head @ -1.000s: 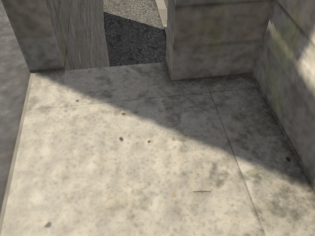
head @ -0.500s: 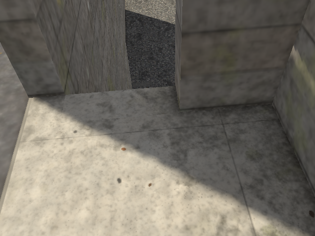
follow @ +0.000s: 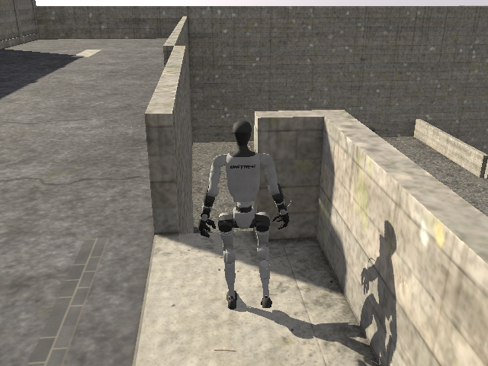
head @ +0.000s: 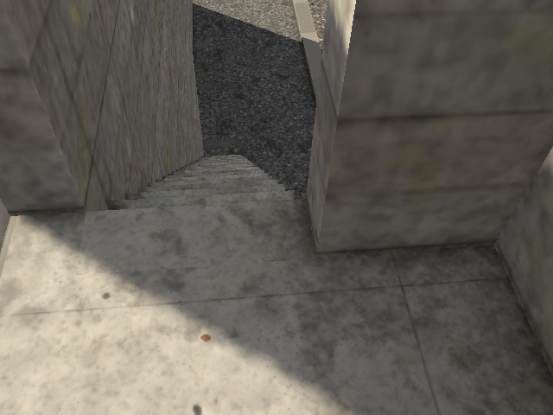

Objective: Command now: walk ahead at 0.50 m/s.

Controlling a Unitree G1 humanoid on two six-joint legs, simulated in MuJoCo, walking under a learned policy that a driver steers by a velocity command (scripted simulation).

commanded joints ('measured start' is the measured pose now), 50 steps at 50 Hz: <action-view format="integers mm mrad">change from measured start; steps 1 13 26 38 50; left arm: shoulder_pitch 47 -366 -78 65 -132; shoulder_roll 54 47 84 78 59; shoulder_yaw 23 20 25 10 -13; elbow -51 -186 -129 -60 -174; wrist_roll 5 2 45 114 57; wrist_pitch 9 -7 -20 -44 -27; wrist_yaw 9 -10 -3 -47 -69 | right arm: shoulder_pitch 31 229 98 -38 319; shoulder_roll -83 -135 -119 -67 -275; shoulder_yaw -13 -29 -34 2 -91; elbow -23 33 -83 -104 -3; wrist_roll -6 23 24 -95 -23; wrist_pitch -16 12 25 6 -47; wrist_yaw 2 -43 -40 52 -45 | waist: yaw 21 -71 16 39 -140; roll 105 111 -59 -9 106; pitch -65 35 -86 41 -152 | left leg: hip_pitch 165 214 -365 -422 563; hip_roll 267 224 169 167 374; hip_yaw -300 -261 -193 -116 -467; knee -283 -271 769 364 -19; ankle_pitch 120 90 -177 118 809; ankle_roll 175 143 -19 -34 298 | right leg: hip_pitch -150 -161 388 435 -347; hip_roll -97 -7 -252 -267 -62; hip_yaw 46 16 246 -155 43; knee -41 -651 -977 -1078 140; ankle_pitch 74 413 198 339 -314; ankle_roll -2 69 -109 -184 77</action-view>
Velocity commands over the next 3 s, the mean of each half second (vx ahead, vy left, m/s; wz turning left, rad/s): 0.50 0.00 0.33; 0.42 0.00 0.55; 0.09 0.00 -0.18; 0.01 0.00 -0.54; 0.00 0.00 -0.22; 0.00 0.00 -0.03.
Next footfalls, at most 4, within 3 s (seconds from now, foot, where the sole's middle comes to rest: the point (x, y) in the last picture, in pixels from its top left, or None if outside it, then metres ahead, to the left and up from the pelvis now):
0.38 right None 0.39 -0.14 -0.77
0.92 left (184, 380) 0.56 0.23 -0.77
1.46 right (266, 323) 0.71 0.04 -0.77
1.96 left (178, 346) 0.65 0.25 -0.77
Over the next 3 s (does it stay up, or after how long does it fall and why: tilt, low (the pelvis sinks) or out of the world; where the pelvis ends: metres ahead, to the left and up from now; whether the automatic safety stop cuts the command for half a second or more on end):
stays up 0.58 0.13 0.00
